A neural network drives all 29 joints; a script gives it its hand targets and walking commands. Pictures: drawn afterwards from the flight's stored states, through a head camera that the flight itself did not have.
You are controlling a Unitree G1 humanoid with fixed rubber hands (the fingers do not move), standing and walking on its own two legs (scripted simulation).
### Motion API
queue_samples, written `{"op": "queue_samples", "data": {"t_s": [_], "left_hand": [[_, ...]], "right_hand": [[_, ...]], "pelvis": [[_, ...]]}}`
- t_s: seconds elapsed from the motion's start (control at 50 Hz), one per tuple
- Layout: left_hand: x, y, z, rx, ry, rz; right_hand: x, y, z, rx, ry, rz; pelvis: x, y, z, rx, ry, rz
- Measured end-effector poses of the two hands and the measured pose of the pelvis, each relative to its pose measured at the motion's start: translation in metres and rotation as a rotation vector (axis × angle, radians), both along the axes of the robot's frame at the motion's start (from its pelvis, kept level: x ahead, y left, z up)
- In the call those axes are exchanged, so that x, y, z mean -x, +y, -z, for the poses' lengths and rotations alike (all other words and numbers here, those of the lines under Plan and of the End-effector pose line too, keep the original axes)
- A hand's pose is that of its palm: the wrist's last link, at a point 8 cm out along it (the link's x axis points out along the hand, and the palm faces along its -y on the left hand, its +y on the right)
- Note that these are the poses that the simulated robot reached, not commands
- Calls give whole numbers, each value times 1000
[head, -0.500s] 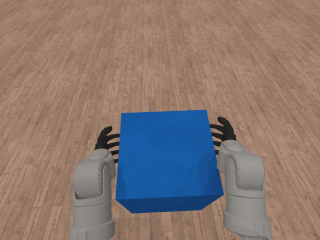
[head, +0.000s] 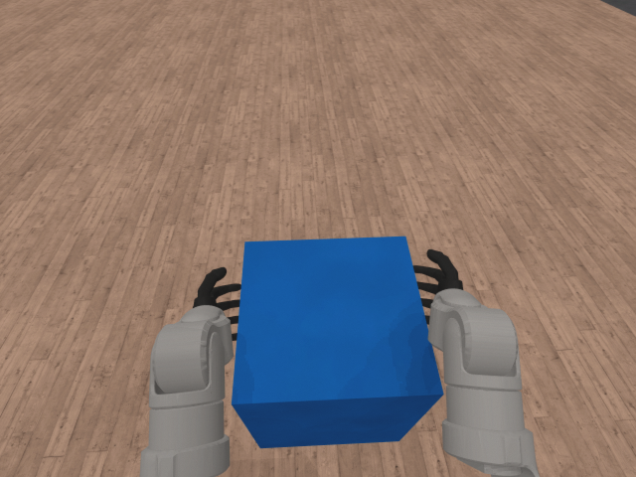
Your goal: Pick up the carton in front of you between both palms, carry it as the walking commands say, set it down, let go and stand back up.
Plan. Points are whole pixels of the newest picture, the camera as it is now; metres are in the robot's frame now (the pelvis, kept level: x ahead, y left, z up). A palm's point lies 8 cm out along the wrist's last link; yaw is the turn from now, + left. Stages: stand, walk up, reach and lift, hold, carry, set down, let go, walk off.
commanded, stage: carry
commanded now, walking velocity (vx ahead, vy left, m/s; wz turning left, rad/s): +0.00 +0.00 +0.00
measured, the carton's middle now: (328, 349) +0.29 +0.00 -0.01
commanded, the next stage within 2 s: hold in 1.34 s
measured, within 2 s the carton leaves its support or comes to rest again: neither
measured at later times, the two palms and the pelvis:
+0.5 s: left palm (212, 360) +0.24 +0.14 +0.07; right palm (455, 340) +0.25 -0.15 +0.08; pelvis -0.03 -0.01 +0.00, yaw +0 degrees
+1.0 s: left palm (222, 372) +0.24 +0.13 +0.04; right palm (463, 355) +0.25 -0.16 +0.05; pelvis -0.05 -0.01 +0.00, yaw +0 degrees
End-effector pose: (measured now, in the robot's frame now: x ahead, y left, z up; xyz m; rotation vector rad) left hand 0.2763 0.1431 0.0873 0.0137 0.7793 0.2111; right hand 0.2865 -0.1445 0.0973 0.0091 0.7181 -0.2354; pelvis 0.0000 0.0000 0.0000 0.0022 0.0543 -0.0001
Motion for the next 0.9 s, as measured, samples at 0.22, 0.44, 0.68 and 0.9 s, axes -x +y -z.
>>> {"op": "queue_samples", "data": {"t_s": [0.22, 0.44, 0.68, 0.9], "left_hand": [[15, -1, -2, -6, 2, 0], [33, -5, 17, -39, 32, 23], [43, -9, 36, -55, -3, 64], [41, -12, 51, -41, -53, 110]], "right_hand": [[14, -1, -3, 8, 1, -13], [31, -4, 16, 37, 25, -34], [43, -11, 36, 46, -13, -82], [42, -19, 52, 36, -62, -111]], "pelvis": [[11, -2, -2, 1, -16, 2], [27, -5, -5, 1, -24, 1], [40, -9, -5, 0, -22, 1], [49, -13, -5, 1, -23, 2]]}}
